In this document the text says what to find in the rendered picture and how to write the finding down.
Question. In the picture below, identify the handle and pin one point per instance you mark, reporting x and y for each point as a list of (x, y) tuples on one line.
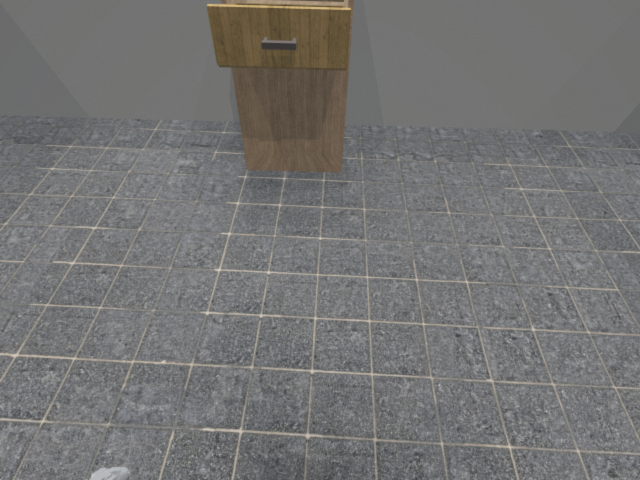
[(278, 45)]

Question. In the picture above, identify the drawer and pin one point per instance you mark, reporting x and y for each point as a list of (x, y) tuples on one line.
[(321, 32)]

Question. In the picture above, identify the cabinet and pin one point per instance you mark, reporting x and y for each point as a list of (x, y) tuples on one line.
[(292, 119)]

